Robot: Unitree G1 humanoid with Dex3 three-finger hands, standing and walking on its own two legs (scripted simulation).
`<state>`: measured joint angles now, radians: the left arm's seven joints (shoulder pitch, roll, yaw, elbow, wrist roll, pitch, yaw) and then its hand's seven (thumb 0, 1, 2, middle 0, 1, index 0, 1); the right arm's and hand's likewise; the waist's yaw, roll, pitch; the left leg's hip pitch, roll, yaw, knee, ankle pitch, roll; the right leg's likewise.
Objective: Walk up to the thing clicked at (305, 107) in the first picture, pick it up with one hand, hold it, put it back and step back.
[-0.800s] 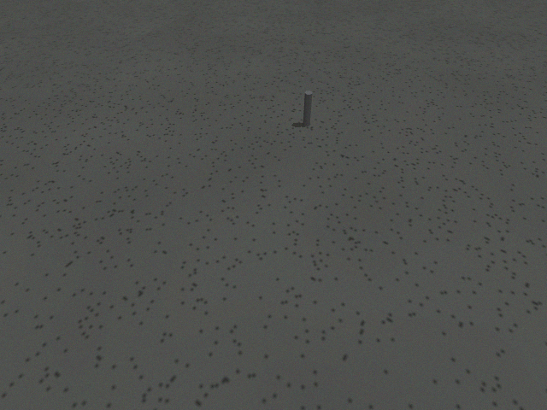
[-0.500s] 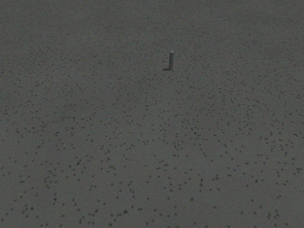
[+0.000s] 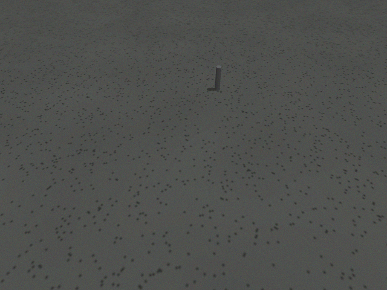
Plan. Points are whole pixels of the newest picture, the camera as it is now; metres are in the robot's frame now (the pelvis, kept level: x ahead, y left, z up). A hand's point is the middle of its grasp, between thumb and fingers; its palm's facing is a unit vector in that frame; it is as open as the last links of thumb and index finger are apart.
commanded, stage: stand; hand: left
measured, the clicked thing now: (217, 78) +1.83 -0.14 -0.67
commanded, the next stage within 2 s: walk up in 0.32 s
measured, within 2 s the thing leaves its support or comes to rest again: neither
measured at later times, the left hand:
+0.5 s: hand out of the picture +0.11 +0.26 -0.15, palm faces -0.10 -0.93 -0.35, open 7.4 cm
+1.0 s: hand (143, 241) +0.27 +0.16 -0.16, palm faces -0.13 -0.93 -0.34, open 7.4 cm
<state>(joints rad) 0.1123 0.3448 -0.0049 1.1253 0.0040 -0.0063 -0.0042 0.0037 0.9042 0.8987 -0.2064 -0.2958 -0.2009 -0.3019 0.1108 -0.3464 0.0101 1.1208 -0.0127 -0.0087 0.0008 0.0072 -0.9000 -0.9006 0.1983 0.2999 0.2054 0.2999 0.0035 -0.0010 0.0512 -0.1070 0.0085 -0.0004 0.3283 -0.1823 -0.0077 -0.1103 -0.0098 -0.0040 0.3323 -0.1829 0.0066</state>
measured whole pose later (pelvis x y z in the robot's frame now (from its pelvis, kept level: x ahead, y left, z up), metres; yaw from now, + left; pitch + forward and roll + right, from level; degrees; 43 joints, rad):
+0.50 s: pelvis +0.02 -0.02 -0.01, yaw -4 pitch -1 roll +2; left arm 0.19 0.43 0.07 1.04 0.03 0.00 -0.09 0.01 0.90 0.90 -0.21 -0.30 -0.20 -0.30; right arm 0.22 -0.38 -0.07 1.01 -0.05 -0.07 0.04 0.01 -0.90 -0.90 0.20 0.30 0.21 0.30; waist -0.01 -0.03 0.02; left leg -0.09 0.03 0.07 0.36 -0.27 0.03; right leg -0.41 -0.06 0.02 0.81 -0.40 -0.01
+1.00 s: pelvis +0.22 -0.11 -0.01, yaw -9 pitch -2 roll -2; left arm 0.36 0.41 0.05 0.93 0.01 -0.07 -0.07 0.01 0.90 0.90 -0.21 -0.30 -0.21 -0.30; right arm 0.20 -0.42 -0.07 0.93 -0.04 -0.03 0.11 0.01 -0.90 -0.90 0.20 0.30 0.21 0.30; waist 0.06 0.03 0.04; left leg -0.52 0.13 0.02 0.69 -0.18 -0.01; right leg -0.06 0.03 -0.05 0.41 -0.32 -0.02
